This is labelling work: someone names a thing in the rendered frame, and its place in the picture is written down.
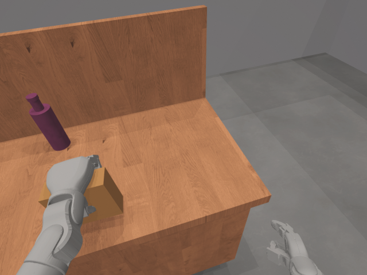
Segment table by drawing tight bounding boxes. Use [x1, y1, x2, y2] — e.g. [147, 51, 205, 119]
[0, 5, 271, 275]

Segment robot left forearm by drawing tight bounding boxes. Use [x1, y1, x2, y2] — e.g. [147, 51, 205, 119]
[16, 190, 85, 275]

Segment robot right hand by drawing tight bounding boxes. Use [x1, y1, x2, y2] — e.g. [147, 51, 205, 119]
[267, 220, 310, 271]

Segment robot right forearm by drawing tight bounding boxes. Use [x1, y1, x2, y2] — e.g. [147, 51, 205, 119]
[289, 256, 324, 275]

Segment sponge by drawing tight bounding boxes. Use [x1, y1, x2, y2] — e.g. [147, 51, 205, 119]
[38, 167, 123, 224]

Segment robot left hand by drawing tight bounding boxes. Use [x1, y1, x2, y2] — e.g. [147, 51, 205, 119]
[46, 155, 102, 218]

